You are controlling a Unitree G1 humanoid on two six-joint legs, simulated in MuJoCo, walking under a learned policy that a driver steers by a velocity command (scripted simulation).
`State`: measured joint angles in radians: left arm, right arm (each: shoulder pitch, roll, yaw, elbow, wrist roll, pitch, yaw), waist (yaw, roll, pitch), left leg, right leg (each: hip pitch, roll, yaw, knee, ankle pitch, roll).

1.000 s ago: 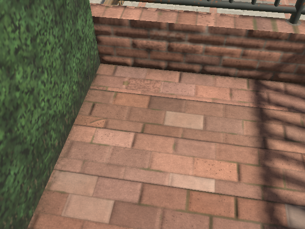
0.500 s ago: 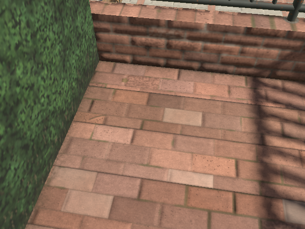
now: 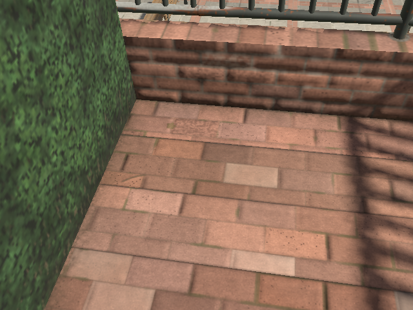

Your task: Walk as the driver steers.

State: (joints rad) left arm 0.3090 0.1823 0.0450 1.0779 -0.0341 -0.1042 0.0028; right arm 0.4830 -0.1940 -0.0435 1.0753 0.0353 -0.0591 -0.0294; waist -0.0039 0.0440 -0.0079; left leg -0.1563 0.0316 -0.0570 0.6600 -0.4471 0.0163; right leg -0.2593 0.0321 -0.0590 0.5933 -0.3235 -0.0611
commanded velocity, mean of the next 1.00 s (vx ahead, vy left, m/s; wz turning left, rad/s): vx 0.41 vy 0.00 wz -0.23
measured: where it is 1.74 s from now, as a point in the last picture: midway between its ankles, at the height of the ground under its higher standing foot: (227, 292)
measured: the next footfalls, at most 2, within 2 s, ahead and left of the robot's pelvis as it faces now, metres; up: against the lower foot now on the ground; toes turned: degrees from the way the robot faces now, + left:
left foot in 0.44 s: +0.40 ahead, +0.14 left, +0.00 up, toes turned -1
right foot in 0.94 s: +0.61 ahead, -0.14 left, +0.00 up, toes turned -18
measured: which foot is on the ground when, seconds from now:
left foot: up 0.00-0.42, down 0.44-0.96, up 0.98-1.00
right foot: down 0.00-0.44, up 0.46-0.92, down 0.94-1.00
